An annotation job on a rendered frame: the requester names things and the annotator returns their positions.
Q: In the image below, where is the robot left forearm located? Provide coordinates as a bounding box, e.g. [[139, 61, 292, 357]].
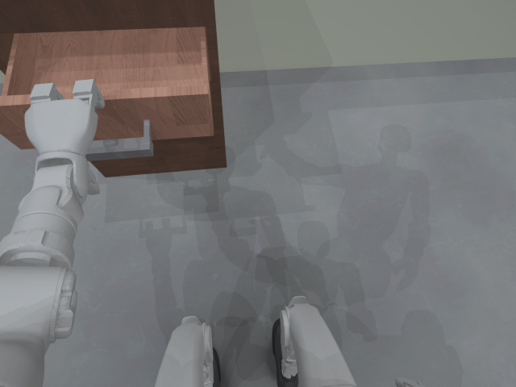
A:
[[0, 151, 89, 271]]

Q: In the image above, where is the cabinet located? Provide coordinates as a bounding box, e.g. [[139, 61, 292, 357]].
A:
[[0, 0, 227, 177]]

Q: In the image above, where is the robot left thigh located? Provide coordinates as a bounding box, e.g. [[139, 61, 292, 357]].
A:
[[154, 322, 213, 387]]

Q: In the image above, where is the left robot hand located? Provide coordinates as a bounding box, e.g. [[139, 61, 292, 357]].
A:
[[24, 79, 105, 195]]

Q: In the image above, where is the right robot foot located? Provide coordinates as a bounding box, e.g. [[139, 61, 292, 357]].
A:
[[272, 319, 298, 387]]

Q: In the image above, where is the robot left upper arm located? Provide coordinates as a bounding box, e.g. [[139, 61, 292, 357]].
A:
[[0, 266, 77, 387]]

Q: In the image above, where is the drawer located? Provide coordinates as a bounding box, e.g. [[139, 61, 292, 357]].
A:
[[0, 27, 214, 150]]

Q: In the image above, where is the handle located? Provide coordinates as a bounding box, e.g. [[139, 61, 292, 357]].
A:
[[85, 119, 153, 161]]

